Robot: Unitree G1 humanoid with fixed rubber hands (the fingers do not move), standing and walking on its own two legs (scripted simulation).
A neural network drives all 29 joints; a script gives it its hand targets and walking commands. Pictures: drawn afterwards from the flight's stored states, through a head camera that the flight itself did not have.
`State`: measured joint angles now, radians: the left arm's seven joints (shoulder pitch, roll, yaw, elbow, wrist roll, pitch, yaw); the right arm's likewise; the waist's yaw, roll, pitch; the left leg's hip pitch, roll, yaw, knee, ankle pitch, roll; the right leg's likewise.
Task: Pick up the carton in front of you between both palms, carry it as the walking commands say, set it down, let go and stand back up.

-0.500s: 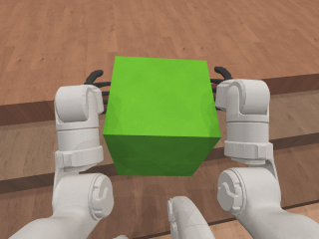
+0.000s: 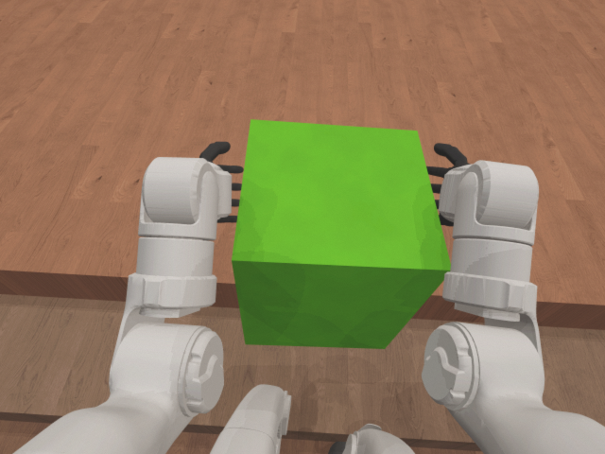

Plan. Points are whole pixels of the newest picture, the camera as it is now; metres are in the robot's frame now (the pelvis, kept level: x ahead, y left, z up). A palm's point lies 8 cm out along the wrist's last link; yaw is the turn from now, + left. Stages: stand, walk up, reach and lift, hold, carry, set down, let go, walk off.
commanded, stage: carry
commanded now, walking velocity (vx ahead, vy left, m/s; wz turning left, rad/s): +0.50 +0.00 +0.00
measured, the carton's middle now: (324, 245) +0.37 +0.02 +0.05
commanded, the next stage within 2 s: none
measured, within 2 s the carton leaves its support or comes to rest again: neither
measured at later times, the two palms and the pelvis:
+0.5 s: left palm out of the picture +0.69 +0.15 +0.27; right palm out of the picture +0.66 -0.13 +0.30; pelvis +0.30 +0.05 +0.14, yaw -1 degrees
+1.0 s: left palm out of the picture +0.98 +0.14 +0.43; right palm out of the picture +1.02 -0.13 +0.43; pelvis +0.62 -0.03 +0.26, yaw +0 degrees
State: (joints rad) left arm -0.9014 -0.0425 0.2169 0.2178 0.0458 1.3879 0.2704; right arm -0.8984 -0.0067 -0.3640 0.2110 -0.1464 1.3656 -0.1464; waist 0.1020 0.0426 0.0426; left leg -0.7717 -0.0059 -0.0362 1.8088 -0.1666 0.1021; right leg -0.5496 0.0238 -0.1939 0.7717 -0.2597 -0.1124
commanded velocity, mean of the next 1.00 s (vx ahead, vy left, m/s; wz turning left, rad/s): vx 0.50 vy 0.00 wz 0.00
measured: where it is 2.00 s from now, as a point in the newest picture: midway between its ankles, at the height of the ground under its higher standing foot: (344, 136)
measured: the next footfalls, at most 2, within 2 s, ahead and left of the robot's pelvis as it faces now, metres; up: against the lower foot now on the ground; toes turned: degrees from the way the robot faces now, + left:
left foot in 0.34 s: +0.42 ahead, +0.14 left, +0.16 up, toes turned +6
right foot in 0.90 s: +0.79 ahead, -0.12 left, +0.32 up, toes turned -7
